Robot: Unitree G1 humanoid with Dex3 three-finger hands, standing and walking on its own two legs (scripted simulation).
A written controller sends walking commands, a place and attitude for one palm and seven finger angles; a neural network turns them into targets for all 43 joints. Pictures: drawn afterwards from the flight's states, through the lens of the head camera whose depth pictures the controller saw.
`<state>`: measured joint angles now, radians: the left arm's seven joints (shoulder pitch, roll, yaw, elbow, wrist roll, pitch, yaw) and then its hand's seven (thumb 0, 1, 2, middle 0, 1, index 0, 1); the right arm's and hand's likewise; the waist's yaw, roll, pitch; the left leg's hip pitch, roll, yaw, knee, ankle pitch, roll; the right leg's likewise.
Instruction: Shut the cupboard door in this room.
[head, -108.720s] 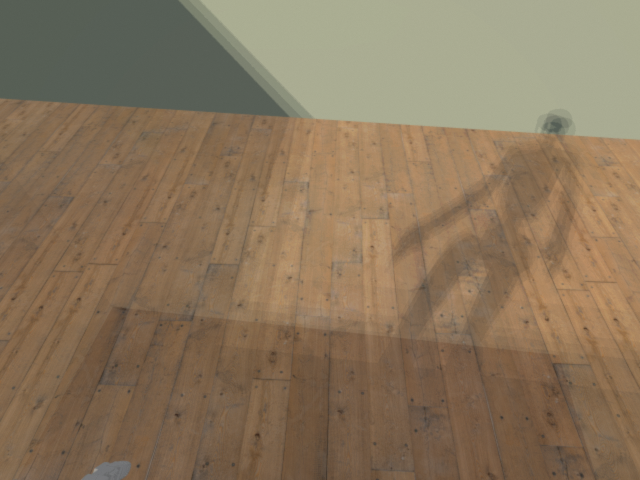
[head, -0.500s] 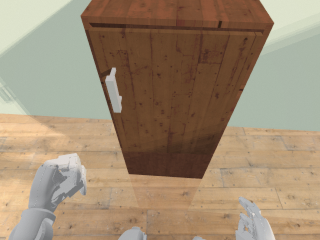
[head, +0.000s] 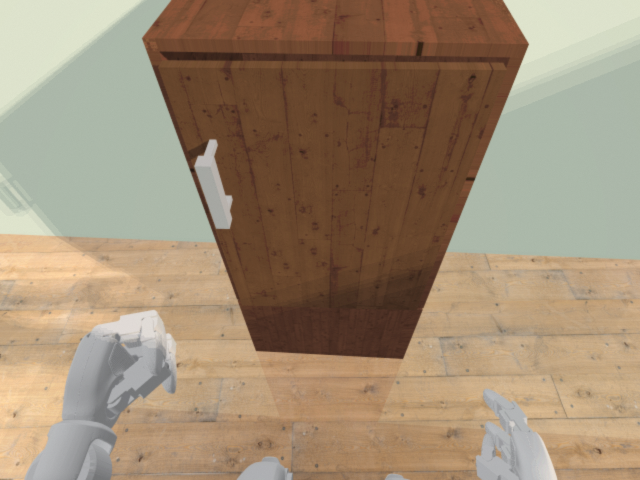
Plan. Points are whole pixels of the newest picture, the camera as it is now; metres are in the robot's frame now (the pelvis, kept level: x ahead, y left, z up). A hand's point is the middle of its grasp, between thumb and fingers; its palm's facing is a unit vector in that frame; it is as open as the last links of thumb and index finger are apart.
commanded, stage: bring the fist close to the handle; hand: left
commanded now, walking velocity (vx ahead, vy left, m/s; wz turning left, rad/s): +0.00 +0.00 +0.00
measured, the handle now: (217, 185) +0.51 +0.19 +0.07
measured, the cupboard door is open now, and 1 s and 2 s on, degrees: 1 1 0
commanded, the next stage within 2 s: push the door shut along its arc in 1.34 s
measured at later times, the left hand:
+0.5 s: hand (206, 289) +0.32 +0.16 +0.07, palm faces +0.00 -1.00 -0.03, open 3.1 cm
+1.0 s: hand (235, 230) +0.41 +0.14 +0.08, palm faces +0.02 -1.00 -0.02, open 3.1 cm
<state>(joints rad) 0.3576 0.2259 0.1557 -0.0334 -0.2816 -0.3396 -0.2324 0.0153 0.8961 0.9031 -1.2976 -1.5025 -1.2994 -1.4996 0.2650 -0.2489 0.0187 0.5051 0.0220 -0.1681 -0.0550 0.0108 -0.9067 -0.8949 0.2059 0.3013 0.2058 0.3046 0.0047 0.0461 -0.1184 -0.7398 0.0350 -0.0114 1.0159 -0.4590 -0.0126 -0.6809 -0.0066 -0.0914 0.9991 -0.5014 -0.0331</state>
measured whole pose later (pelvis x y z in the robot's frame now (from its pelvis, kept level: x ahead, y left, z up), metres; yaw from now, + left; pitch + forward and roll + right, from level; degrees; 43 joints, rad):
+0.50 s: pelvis +0.00 +0.00 +0.01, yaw -1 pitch +11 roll +0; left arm -0.06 0.20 0.15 0.30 -0.21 -0.32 -0.15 0.02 0.90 0.90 -1.30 -1.50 -1.30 -1.50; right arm 0.27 -0.26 0.01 0.58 0.02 -0.13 -0.04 0.01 -0.91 -0.89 0.21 0.30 0.21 0.30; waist -0.02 0.03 -0.11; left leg -0.73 0.03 0.01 0.97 -0.44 -0.01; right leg -0.69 -0.01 -0.07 0.97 -0.48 -0.03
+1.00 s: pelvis -0.01 +0.00 +0.00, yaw -2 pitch +14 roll +0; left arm -0.49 0.22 0.21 0.75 -0.15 -0.38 -0.08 0.02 0.90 0.90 -1.30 -1.50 -1.30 -1.50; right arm 0.29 -0.25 0.00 0.64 0.01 -0.06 -0.02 0.01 -0.91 -0.89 0.21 0.30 0.21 0.30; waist -0.06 0.03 -0.11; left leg -0.79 0.04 0.03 0.97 -0.42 0.00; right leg -0.75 0.00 -0.05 0.97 -0.46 -0.03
